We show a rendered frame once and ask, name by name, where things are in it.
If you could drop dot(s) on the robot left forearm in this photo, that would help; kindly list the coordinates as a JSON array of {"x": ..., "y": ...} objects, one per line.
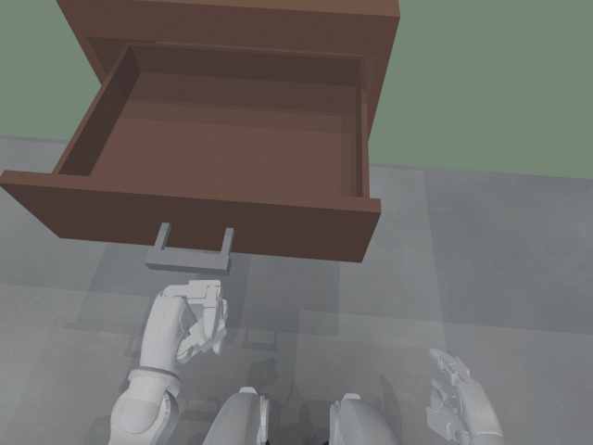
[{"x": 147, "y": 412}]

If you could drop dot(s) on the cabinet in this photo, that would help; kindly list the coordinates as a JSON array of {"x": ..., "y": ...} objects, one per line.
[{"x": 355, "y": 28}]

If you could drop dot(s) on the robot left thigh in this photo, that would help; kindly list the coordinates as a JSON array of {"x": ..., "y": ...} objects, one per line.
[{"x": 242, "y": 420}]

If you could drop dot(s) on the handle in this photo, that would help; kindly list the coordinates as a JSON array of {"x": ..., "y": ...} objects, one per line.
[{"x": 189, "y": 262}]

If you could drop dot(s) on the robot right thigh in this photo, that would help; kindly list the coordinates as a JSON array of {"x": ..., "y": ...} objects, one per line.
[{"x": 358, "y": 422}]

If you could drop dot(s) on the drawer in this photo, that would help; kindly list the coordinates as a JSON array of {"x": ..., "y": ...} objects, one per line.
[{"x": 272, "y": 144}]

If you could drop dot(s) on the robot right hand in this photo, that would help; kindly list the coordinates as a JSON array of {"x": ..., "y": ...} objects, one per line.
[{"x": 469, "y": 412}]

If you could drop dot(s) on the robot thigh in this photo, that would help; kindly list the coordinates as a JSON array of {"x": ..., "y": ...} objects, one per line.
[
  {"x": 358, "y": 422},
  {"x": 242, "y": 420}
]

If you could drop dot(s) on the robot left hand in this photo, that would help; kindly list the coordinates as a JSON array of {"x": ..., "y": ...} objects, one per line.
[{"x": 196, "y": 308}]

